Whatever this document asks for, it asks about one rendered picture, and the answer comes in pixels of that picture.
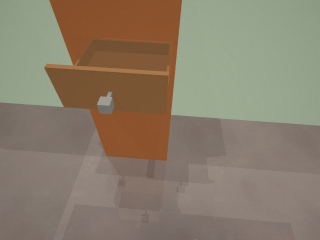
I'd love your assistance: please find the cabinet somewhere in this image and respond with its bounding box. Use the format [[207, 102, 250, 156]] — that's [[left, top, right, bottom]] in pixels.
[[49, 0, 182, 161]]

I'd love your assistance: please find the handle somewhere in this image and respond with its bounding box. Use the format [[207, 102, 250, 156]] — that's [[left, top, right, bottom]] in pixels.
[[97, 92, 114, 114]]

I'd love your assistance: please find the drawer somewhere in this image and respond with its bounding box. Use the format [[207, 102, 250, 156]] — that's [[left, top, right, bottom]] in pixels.
[[44, 38, 172, 115]]

